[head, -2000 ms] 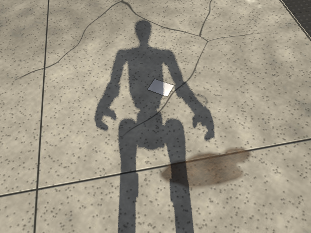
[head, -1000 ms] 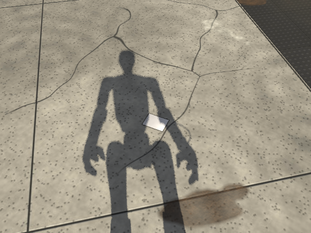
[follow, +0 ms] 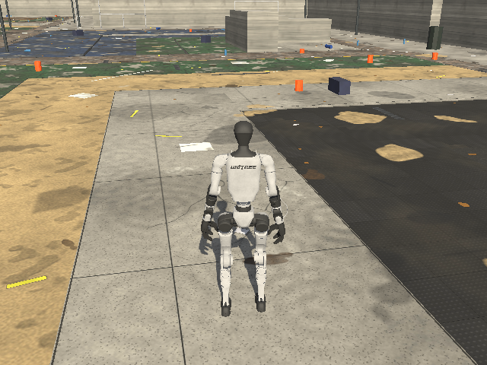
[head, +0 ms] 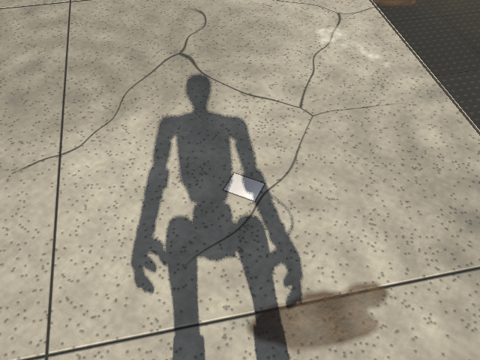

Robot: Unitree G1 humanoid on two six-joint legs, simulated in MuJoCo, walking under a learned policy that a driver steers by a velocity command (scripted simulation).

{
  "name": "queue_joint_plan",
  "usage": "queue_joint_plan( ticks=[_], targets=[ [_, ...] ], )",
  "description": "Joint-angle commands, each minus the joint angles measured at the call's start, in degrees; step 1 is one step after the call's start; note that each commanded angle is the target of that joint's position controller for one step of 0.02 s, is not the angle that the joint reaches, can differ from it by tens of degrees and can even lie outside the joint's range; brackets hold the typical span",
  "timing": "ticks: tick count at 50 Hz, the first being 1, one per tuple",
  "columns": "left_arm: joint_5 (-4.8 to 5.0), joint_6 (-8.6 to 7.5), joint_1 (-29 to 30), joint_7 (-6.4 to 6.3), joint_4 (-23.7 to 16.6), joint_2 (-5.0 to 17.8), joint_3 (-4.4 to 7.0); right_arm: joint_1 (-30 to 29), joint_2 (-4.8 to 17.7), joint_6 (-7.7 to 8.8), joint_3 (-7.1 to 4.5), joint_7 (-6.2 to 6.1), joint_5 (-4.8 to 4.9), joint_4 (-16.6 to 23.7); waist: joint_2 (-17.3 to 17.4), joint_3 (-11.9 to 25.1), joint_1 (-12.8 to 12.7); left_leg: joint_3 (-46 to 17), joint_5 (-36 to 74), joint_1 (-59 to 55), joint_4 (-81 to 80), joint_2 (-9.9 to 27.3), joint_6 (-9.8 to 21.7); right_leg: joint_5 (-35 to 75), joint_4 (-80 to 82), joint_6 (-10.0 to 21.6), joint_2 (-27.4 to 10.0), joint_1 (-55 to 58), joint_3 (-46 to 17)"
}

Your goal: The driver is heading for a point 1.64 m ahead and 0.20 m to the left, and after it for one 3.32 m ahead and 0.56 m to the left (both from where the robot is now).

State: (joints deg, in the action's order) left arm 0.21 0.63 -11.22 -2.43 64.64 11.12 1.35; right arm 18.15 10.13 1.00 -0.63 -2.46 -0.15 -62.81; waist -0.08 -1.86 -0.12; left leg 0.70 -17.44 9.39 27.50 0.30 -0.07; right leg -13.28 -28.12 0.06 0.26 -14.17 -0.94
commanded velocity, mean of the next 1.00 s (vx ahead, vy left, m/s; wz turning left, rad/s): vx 0.13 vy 0.00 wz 0.00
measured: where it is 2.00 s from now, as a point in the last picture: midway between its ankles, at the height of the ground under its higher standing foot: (255, 297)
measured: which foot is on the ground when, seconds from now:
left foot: down 0.00-0.82, up 0.84-1.00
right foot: down 0.00-1.00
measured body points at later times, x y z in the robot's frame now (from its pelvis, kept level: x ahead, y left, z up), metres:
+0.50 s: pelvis +0.00 +0.00 +0.00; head +0.02 +0.01 +0.45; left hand +0.02 +0.24 -0.16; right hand -0.02 -0.23 -0.16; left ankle -0.03 +0.12 -0.74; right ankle +0.02 -0.12 -0.74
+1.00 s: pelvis +0.12 -0.04 +0.01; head +0.12 -0.05 +0.46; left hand +0.05 +0.20 -0.14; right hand +0.20 -0.29 -0.13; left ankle +0.12 +0.11 -0.65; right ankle +0.05 -0.12 -0.74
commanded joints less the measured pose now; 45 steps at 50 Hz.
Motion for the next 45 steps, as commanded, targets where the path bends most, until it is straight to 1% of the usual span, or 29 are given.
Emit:
queue_joint_plan(
  ticks=[1,27,28,29,30,31,32,33,34,35,36,37,38,39,40,41,42,43,44,45],
  targets=[
    [0.01,-0.31,-2.0,-0.19,-1.2,5.5,0.79,4.7,5.0,0.24,-0.83,-0.14,0.02,0.7,0.3,-1.0,0.0,-1.0,6.7,5.1,-5.6,1.2,0.9,8.1,3.8,1.8,-1.5,3.2,-1.4],
    [0.12,-0.42,-4.4,-0.45,-1.3,4.4,0.83,6.5,3.9,0.33,-1.02,-0.08,0.14,1.1,0.4,-1.7,0.0,-1.2,7.1,5.3,-5.6,1.1,1.3,8.2,3.4,1.3,-1.5,3.1,-1.1],
    [0.09,-0.38,-5.5,-0.46,-0.7,3.7,0.68,7.6,3.3,0.26,-0.94,-0.13,0.15,0.5,0.6,-0.3,0.0,-0.8,1.3,4.7,-6.1,0.6,1.5,2.6,3.3,1.4,-0.8,3.6,-0.2],
    [0.39,-0.31,-5.7,-0.53,-0.5,4.0,0.85,8.0,4.1,0.08,-1.27,-0.28,0.52,0.3,1.2,-1.1,0.1,-1.0,-8.0,5.6,-6.2,0.2,2.5,-6.7,1.8,1.7,0.7,2.3,1.1],
    [0.71,-0.41,-5.8,-0.59,-0.7,4.5,1.13,7.5,5.6,-0.02,-1.78,-0.49,0.87,0.8,2.4,-3.0,0.3,-2.6,-18.2,7.1,-6.8,0.9,4.1,-16.7,-0.2,2.3,1.8,-0.9,2.2],
    [0.75,-0.87,-4.7,-0.53,-1.4,4.6,1.22,7.7,6.5,0.15,-2.1,-0.61,1.18,1.4,3.3,-5.7,0.8,-5.8,-25.8,8.5,-8.5,3.1,5.8,-21.9,-1.9,2.9,1.8,-5.0,2.2],
    [0.82,-1.74,-3.0,-0.25,-2.5,3.8,1.07,9.4,7.5,0.67,-2.49,-0.55,1.55,1.5,5.2,-7.5,1.8,-11.1,-30.2,7.7,-11.1,6.7,8.1,-21.4,-5.1,3.2,1.6,-9.2,2.4],
    [1.0,-2.89,-1.4,0.26,-3.5,2.3,0.77,11.4,9.4,1.34,-3.19,-0.37,1.87,1.3,8.8,-8.2,2.7,-18.5,-32.8,5.3,-15.0,11.9,10.9,-16.0,-11.0,2.8,1.9,-12.7,4.3],
    [1.14,-3.92,-0.2,0.82,-4.4,1.6,0.61,11.1,11.1,1.91,-3.9,-0.22,1.96,1.5,11.0,-9.5,2.8,-25.6,-32.3,5.2,-18.0,17.3,13.8,-11.4,-16.6,3.3,0.1,-15.0,3.7],
    [1.35,-4.71,0.7,1.33,-5.1,2.3,0.8,10.1,10.7,2.39,-3.93,-0.09,1.53,2.2,9.9,-10.3,2.4,-28.2,-29.4,5.1,-19.2,19.4,15.0,-12.3,-20.0,4.2,-1.7,-17.2,2.2],
    [1.7,-5.35,0.5,1.73,-5.6,2.4,0.84,8.6,10.3,2.88,-3.87,0.18,1.34,2.9,9.6,-10.5,1.5,-27.8,-25.8,4.4,-18.7,19.8,14.8,-14.8,-19.9,5.0,-2.9,-18.2,1.2],
    [2.03,-5.9,-0.3,2.01,-5.8,2.6,0.93,6.7,9.9,3.13,-3.78,0.49,1.76,3.8,8.9,-10.1,0.3,-24.5,-21.7,4.2,-17.4,18.4,13.2,-15.6,-15.1,5.7,-3.4,-16.1,1.2],
    [2.21,-6.35,-2.8,2.19,-4.9,2.8,1.17,4.3,9.7,3.02,-3.74,0.72,2.3,4.5,7.8,-9.1,-1.5,-19.0,-17.8,6.2,-15.3,15.3,10.9,-12.7,-7.0,6.1,-2.5,-9.0,3.1],
    [2.04,-6.5,-7.7,2.23,-2.5,2.9,1.73,2.8,9.8,2.71,-3.74,0.94,2.53,5.0,6.5,-6.9,-3.5,-13.4,-13.8,10.6,-11.8,11.4,9.0,-5.6,-0.7,5.3,0.6,2.1,6.3],
    [1.57,-6.28,-13.2,2.23,-0.1,4.0,2.59,2.3,9.8,2.7,-3.69,1.04,2.39,5.6,4.9,-4.5,-5.2,-9.6,-7.4,14.6,-6.3,8.2,7.7,-1.2,-0.1,4.3,1.9,11.2,5.9],
    [1.28,-6.2,-21.8,2.04,1.5,7.3,3.89,-0.3,7.9,3.2,-3.02,1.28,1.95,6.9,-3.8,-1.6,-8.7,-2.6,1.1,21.1,10.9,3.1,4.6,-5.6,6.0,6.8,-5.9,19.7,-6.8],
    [1.48,-6.5,-29.3,2.38,1.8,14.7,5.39,0.4,3.2,4.38,-1.9,1.19,1.84,9.0,-19.5,2.6,-9.7,2.4,-8.2,33.0,30.5,-3.6,1.8,-10.3,16.4,15.3,-20.0,27.8,-33.3],
    [0.29,-7.37,-26.0,2.53,1.2,10.4,3.74,-1.0,4.5,5.3,-2.2,1.33,2.68,9.7,-12.8,0.7,-7.1,-4.8,-13.0,38.3,42.7,-1.3,3.0,-15.6,18.8,18.0,-23.9,24.4,-42.1],
    [0.32,-7.94,-20.0,2.55,-0.7,7.4,2.74,-2.0,5.4,5.91,-2.34,1.87,3.43,10.2,-7.4,-3.5,-4.6,-6.5,-8.0,42.4,47.2,2.0,4.8,-15.3,18.2,16.2,-22.8,21.6,-35.9],
    [0.3,-8.07,-15.7,2.89,-2.3,6.1,2.06,-2.3,5.9,6.26,-2.46,2.19,3.14,9.9,-4.2,-4.2,-3.0,-5.7,-2.2,42.3,46.7,4.4,5.7,-11.9,18.6,14.1,-19.8,19.5,-28.2]
  ],
)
